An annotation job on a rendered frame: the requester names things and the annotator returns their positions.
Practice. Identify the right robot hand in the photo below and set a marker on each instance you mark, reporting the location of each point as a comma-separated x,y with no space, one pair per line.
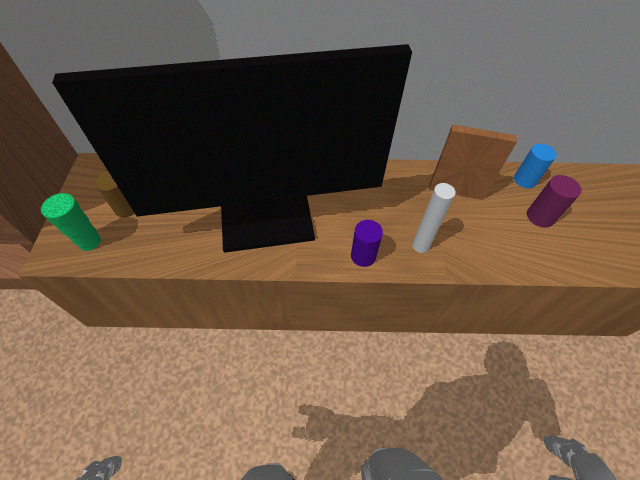
585,466

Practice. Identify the bookshelf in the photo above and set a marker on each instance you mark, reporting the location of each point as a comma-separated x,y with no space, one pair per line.
35,160

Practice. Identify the left robot hand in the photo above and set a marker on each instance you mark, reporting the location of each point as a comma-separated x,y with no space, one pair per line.
102,470

